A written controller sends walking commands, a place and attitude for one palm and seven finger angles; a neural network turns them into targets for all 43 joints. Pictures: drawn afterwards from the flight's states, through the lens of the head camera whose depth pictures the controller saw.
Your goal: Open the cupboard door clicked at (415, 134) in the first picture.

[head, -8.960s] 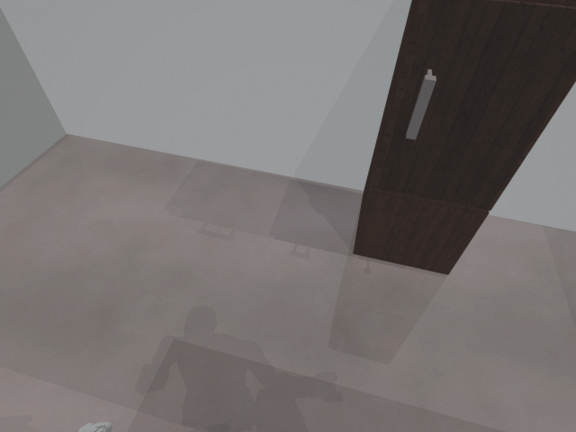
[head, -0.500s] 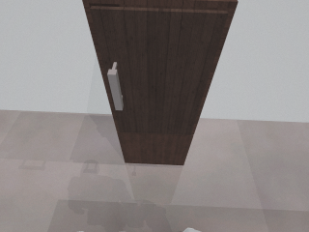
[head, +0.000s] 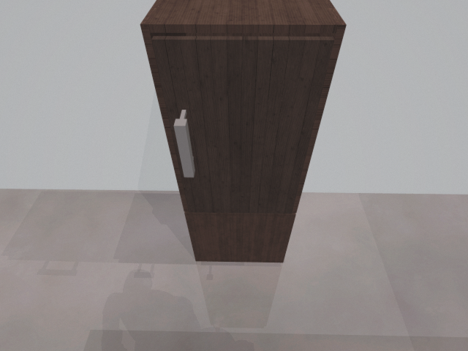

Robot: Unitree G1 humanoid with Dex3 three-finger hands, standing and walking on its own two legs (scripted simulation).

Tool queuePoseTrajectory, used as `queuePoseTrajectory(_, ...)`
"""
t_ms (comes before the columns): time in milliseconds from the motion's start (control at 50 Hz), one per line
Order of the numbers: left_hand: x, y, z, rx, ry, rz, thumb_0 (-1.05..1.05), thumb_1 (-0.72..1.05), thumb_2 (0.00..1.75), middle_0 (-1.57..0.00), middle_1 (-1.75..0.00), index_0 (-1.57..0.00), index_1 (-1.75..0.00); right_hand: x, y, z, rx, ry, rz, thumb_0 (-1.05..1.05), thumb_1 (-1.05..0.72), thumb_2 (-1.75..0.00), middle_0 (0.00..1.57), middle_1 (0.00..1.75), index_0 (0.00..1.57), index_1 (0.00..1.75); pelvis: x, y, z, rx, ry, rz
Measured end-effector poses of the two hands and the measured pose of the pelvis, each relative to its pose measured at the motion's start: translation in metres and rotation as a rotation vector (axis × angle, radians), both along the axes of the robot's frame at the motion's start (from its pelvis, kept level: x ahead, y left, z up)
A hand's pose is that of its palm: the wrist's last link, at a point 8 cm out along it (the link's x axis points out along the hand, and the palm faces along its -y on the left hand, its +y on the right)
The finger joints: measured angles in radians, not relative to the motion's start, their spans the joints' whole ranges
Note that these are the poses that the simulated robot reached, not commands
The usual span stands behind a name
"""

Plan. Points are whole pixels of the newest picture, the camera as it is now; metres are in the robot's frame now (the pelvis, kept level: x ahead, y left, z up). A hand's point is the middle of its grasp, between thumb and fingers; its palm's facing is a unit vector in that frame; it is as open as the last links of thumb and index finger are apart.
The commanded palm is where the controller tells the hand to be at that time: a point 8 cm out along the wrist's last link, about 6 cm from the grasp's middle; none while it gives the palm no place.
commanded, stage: come to a stop and stand still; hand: left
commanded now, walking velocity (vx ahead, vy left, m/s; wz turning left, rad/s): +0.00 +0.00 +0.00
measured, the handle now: (186, 144) +0.59 +0.17 +0.00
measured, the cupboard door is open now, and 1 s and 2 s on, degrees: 0 0 0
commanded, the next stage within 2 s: look again from close up in 0.02 s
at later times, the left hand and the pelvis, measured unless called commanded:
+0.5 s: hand out of the picture +0.05 +0.18 -0.17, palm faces +0.02 -0.98 -0.21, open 7.3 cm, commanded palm none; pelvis +0.03 +0.00 +0.01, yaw +0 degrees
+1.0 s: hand (151, 293) +0.22 +0.16 -0.01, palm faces +0.00 -1.00 +0.00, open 8.0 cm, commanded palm +0.16 +0.24 -0.05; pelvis +0.00 +0.00 -0.06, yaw +1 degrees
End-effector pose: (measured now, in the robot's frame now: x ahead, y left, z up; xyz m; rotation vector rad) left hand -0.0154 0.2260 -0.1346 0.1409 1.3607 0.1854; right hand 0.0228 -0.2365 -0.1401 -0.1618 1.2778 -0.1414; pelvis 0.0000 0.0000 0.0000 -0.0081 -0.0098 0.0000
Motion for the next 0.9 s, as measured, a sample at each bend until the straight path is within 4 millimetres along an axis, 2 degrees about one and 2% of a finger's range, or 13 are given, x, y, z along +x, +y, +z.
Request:
queuePoseTrajectory(60, 0.008, -0.004, -0.008, -0.032, 0.0, -0.002, 0.01, 0.91, 0.9, -0.2, -0.3, -0.2, -0.3, -0.018, 0.008, -0.002, -0.002, 0.044, -0.008, 0.01, -0.91, -0.9, 0.2, 0.3, 0.2, 0.3, 0.001, 0.002, -0.003, -0.003, 0.002, 0.004)
queuePoseTrajectory(120, 0.02, -0.005, -0.007, -0.035, -0.005, -0.015, 0.01, 0.92, 0.9, -0.2, -0.3, -0.2, -0.3, -0.032, 0.018, -0.001, 0.015, 0.096, -0.021, 0.01, -0.91, -0.9, 0.2, 0.3, 0.2, 0.3, 0.005, 0.002, 0.001, 0.012, -0.001, -0.004)
queuePoseTrajectory(200, 0.033, -0.002, -0.003, -0.02, -0.023, -0.024, 0.02, 0.94, 0.9, -0.2, -0.3, -0.2, -0.3, -0.038, 0.028, -0.003, 0.043, 0.131, -0.027, 0.01, -0.91, -0.9, 0.2, 0.3, 0.2, 0.3, 0.011, 0.002, 0.004, 0.016, -0.002, -0.004)
queuePoseTrajectory(340, 0.049, 0.0, 0.001, -0.002, -0.032, -0.036, 0.01, 0.93, 0.9, -0.2, -0.3, -0.2, -0.3, -0.024, 0.037, -0.005, 0.072, 0.123, -0.029, 0.01, -0.91, -0.9, 0.2, 0.3, 0.2, 0.3, 0.02, 0.0, 0.005, 0.015, -0.004, -0.005)
queuePoseTrajectory(440, 0.055, 0.0, 0.001, 0.002, -0.032, -0.036, 0.01, 0.94, 0.9, -0.2, -0.3, -0.2, -0.3, -0.012, 0.032, -0.006, 0.06, 0.111, -0.026, 0.02, -0.92, -0.9, 0.2, 0.3, 0.2, 0.3, 0.026, 0.0, 0.006, 0.015, -0.008, -0.007)
queuePoseTrajectory(700, 0.049, -0.005, -0.001, -0.002, -0.007, -0.027, 0.01, 0.93, 0.9, -0.2, -0.3, -0.2, -0.3, 0.009, 0.02, -0.003, 0.028, 0.087, -0.01, 0.01, -0.92, -0.9, 0.2, 0.3, 0.2, 0.3, 0.032, 0.0, 0.006, 0.01, -0.009, -0.007)
queuePoseTrajectory(720, 0.056, -0.002, 0.004, 0.001, -0.051, 0.027, 0.02, 0.94, 0.9, -0.2, -0.3, -0.2, -0.3, 0.012, 0.017, -0.001, 0.018, 0.06, -0.014, 0.01, -0.92, -0.9, 0.2, 0.3, 0.2, 0.3, 0.031, 0.0, 0.005, 0.009, -0.008, -0.008)
queuePoseTrajectory(740, 0.07, 0.004, 0.016, 0.018, -0.161, 0.061, 0.02, 0.95, 0.89, -0.2, -0.3, -0.2, -0.3, 0.019, 0.013, 0.003, -0.001, 0.0, -0.01, 0.02, -0.92, -0.9, 0.2, 0.3, 0.2, 0.3, 0.03, 0.0, 0.004, 0.012, -0.008, -0.01)
queuePoseTrajectory(780, 0.107, 0.013, 0.05, 0.062, -0.43, 0.087, 0.03, 0.94, 0.89, -0.2, -0.31, -0.2, -0.31, 0.038, 0.006, 0.01, -0.033, -0.148, -0.004, 0.02, -0.92, -0.9, 0.2, 0.3, 0.2, 0.3, 0.028, 0.002, 0.002, 0.016, -0.003, 0.004)
queuePoseTrajectory(840, 0.162, 0.017, 0.099, 0.067, -0.81, 0.077, 0.03, 0.91, 0.88, -0.2, -0.33, -0.2, -0.33, 0.077, -0.006, 0.021, -0.062, -0.355, 0.041, 0.02, -0.92, -0.9, 0.2, 0.3, 0.2, 0.3, 0.021, 0.004, -0.005, 0.017, 0.031, 0.039)
queuePoseTrajectory(900, 0.204, 0.011, 0.127, 0.006, -1.144, 0.007, 0.02, 0.85, 0.86, -0.2, -0.36, -0.2, -0.35, 0.118, -0.015, 0.033, -0.087, -0.545, 0.095, 0.02, -0.92, -0.9, 0.2, 0.3, 0.2, 0.3, 0.011, 0.004, -0.02, 0.022, 0.105, 0.032)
